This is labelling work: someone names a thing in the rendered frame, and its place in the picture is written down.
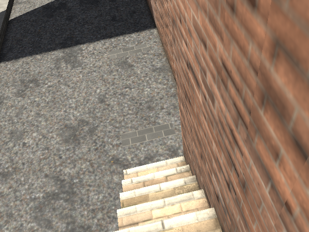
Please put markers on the stairs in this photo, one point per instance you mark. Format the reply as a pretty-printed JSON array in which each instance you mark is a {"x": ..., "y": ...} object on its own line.
[{"x": 163, "y": 196}]

